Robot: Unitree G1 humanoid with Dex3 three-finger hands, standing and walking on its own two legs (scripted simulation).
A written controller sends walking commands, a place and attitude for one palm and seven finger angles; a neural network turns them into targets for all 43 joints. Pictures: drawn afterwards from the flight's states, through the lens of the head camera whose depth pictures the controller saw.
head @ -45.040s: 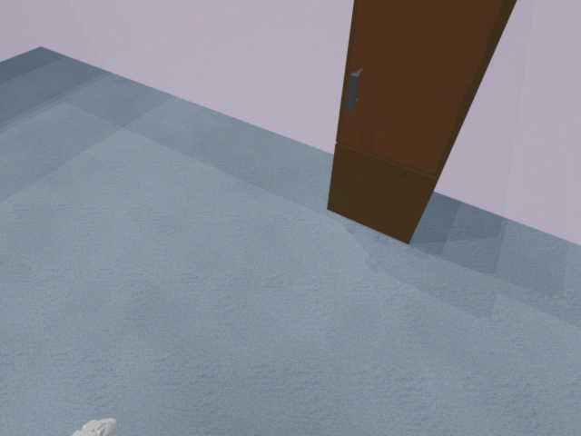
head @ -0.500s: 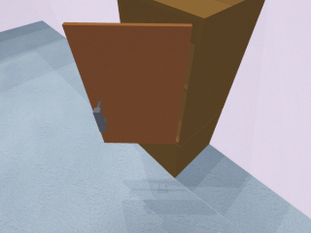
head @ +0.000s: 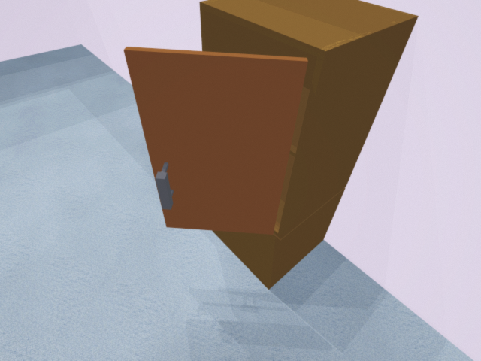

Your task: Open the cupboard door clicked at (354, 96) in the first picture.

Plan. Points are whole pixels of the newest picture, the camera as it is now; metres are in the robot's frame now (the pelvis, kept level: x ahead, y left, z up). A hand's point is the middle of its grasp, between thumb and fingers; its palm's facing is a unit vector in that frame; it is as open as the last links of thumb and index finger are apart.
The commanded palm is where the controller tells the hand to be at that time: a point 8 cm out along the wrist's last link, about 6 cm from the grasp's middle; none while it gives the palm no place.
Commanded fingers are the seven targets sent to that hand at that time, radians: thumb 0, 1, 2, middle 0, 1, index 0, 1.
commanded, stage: look again from close up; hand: left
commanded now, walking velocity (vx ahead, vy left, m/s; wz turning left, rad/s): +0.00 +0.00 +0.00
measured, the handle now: (166, 185) +0.57 +0.24 -0.11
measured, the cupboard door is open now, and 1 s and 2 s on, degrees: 45 45 45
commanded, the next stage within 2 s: shuffle to correct the standing spot in 0.50 s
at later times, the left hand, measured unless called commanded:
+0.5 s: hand out of the picture -0.02 +0.22 -0.18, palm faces +0.00 -0.98 -0.19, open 7.3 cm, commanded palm none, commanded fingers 0.00 0.90 0.90 -0.20 -0.30 -0.20 -0.30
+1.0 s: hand out of the picture -0.07 +0.20 -0.18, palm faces +0.08 -0.99 -0.13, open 7.3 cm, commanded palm none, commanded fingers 0.00 0.90 0.90 -0.20 -0.30 -0.20 -0.30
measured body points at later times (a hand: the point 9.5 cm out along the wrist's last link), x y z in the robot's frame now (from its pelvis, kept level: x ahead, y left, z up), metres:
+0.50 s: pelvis -0.02 +0.04 +0.00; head -0.01 +0.05 +0.45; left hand -0.02 +0.27 -0.16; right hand -0.01 -0.20 -0.15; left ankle +0.04 +0.11 -0.74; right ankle -0.02 -0.09 -0.74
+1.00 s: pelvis +0.01 +0.05 -0.01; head +0.01 +0.07 +0.44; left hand -0.07 +0.25 -0.17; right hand +0.01 -0.17 -0.16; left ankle +0.04 +0.11 -0.74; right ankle -0.02 -0.09 -0.74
